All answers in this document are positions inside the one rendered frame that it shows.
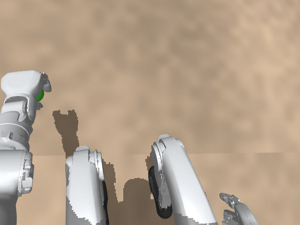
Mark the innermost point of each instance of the left robot hand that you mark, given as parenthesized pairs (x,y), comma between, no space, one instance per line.
(30,82)

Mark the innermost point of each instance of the left robot arm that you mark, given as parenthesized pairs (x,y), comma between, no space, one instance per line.
(16,169)

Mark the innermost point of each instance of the right robot foot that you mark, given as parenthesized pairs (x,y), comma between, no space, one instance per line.
(162,212)

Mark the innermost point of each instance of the right robot hand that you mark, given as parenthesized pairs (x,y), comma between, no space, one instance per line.
(242,214)

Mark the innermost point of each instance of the ball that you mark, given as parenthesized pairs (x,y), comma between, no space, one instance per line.
(41,95)

